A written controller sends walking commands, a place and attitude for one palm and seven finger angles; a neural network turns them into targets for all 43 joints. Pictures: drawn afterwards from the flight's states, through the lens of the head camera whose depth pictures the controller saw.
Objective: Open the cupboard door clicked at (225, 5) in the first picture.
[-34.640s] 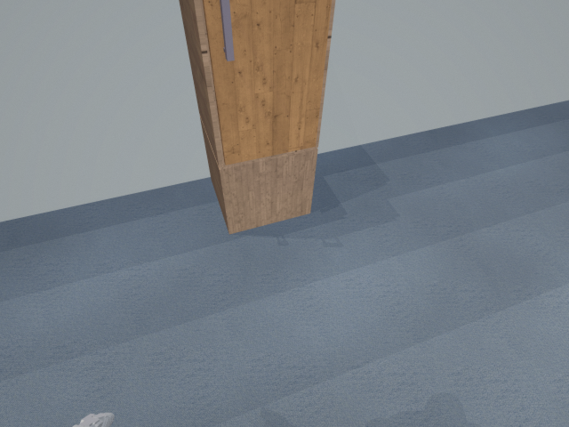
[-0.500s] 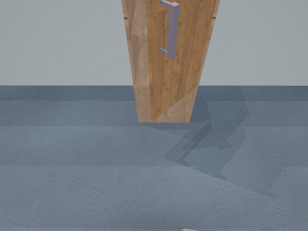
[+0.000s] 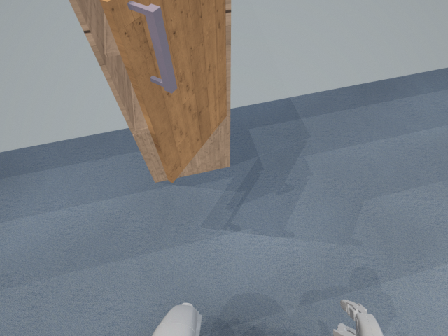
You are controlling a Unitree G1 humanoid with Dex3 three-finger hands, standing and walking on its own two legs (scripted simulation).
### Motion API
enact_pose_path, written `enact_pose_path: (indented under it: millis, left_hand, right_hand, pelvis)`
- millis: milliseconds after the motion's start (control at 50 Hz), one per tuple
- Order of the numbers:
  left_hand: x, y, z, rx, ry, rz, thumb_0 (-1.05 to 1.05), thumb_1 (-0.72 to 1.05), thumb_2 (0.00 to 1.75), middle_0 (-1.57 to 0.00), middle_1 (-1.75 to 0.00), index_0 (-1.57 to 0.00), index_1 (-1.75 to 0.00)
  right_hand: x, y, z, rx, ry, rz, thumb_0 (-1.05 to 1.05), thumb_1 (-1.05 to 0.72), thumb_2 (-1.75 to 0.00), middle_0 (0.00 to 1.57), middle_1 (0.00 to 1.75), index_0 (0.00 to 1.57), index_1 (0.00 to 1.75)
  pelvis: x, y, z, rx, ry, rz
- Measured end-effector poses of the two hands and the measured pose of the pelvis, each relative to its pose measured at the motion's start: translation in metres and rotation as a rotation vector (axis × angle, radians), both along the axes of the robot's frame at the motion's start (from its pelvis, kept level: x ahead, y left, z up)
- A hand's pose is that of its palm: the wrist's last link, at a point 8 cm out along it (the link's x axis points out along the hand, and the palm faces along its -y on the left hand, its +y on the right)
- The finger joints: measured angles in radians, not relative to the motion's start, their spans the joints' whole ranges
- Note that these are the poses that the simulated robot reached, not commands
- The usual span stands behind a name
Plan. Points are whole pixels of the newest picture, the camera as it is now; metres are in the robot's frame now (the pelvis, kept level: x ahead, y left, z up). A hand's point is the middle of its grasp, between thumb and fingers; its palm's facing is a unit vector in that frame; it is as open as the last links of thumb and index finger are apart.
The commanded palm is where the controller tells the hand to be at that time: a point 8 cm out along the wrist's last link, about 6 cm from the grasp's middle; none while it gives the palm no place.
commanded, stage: walk to a spot facing it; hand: left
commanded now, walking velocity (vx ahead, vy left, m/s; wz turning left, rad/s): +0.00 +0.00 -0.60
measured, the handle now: (154, 51) +0.59 +0.19 +0.14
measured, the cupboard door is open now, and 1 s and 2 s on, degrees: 45 45 45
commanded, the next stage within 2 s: none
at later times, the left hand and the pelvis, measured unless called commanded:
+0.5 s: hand (137, 279) +0.22 +0.22 -0.17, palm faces -0.33 -0.91 -0.23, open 7.4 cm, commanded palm none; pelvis +0.04 +0.05 +0.00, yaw -20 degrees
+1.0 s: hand (178, 267) +0.25 +0.14 -0.18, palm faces -0.55 -0.81 -0.18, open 7.4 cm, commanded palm none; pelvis +0.09 +0.02 -0.01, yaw -36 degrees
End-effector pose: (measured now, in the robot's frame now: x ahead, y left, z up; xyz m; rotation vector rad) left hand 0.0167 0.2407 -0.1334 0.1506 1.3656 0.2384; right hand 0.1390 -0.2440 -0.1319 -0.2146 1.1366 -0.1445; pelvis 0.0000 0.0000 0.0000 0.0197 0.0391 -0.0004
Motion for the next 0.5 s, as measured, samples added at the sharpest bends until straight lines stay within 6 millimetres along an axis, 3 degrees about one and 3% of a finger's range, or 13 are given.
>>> enact_pose_path:
  millis: [160, 220, 300, 400, 500]
  left_hand:
    - [0.039, 0.044, -0.026, -0.032, 0.008, -0.080, 0.01, 0.90, 0.90, -0.20, -0.30, -0.21, -0.30]
    - [0.068, 0.061, -0.030, -0.029, -0.015, -0.134, 0.01, 0.90, 0.90, -0.20, -0.30, -0.20, -0.30]
    - [0.113, 0.071, -0.020, -0.030, -0.064, -0.219, 0.01, 0.91, 0.90, -0.20, -0.30, -0.20, -0.30]
    - [0.165, 0.062, -0.008, -0.030, -0.113, -0.339, 0.01, 0.91, 0.90, -0.19, -0.30, -0.20, -0.30]
    - [0.212, 0.027, -0.003, -0.035, -0.149, -0.470, 0.01, 0.91, 0.90, -0.19, -0.30, -0.20, -0.30]
  right_hand:
    - [0.001, 0.029, 0.008, -0.048, -0.068, -0.069, 0.01, -0.91, -0.90, 0.20, 0.30, 0.20, 0.30]
    - [-0.020, 0.038, 0.010, -0.067, -0.036, -0.098, 0.00, -0.91, -0.90, 0.21, 0.30, 0.20, 0.30]
    - [-0.059, 0.047, 0.016, -0.071, 0.043, -0.160, 0.00, -0.90, -0.90, 0.21, 0.30, 0.20, 0.30]
    - [-0.109, 0.051, 0.016, -0.056, 0.128, -0.280, 0.01, -0.90, -0.90, 0.21, 0.30, 0.20, 0.30]
    - [-0.161, 0.051, 0.006, -0.025, 0.204, -0.408, 0.01, -0.90, -0.90, 0.21, 0.30, 0.20, 0.30]
  pelvis:
    - [0.021, 0.039, -0.014, -0.049, 0.008, -0.089]
    - [0.025, 0.048, -0.014, -0.046, -0.013, -0.143]
    - [0.031, 0.056, -0.004, -0.063, -0.012, -0.199]
    - [0.038, 0.059, 0.001, -0.071, -0.004, -0.273]
    - [0.044, 0.051, -0.002, -0.058, -0.005, -0.348]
